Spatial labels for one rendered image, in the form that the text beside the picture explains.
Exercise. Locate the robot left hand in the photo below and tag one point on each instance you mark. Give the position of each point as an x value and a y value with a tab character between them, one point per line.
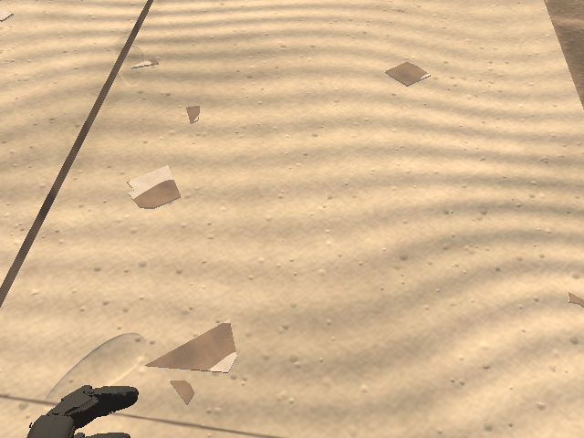
81	407

